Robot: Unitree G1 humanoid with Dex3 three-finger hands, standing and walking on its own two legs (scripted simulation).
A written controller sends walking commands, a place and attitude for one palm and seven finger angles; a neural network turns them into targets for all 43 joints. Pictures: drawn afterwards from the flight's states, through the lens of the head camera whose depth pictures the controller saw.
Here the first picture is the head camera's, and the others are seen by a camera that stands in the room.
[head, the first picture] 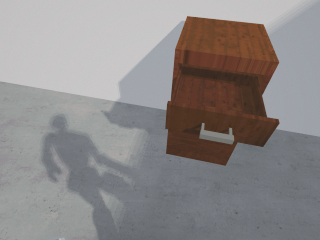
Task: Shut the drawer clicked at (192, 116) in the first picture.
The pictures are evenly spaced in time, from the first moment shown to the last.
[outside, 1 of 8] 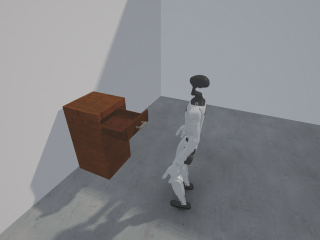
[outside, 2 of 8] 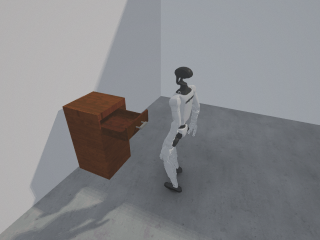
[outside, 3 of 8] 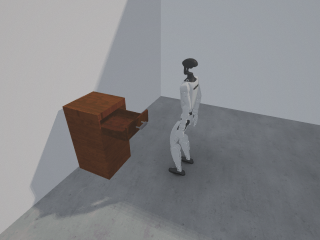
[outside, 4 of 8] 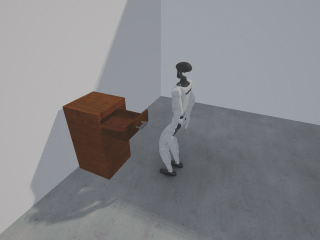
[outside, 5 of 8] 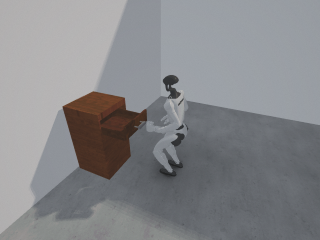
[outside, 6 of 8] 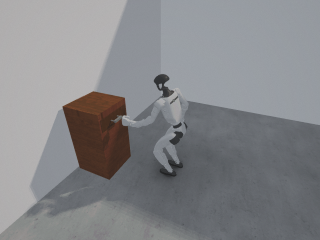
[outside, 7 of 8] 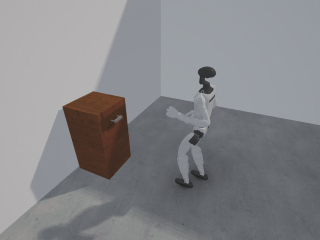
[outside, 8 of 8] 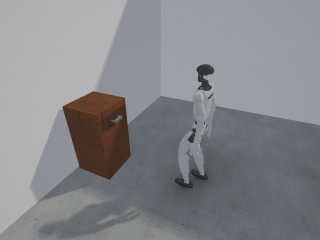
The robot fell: no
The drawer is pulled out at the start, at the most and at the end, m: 0.30 0.30 0.00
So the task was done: yes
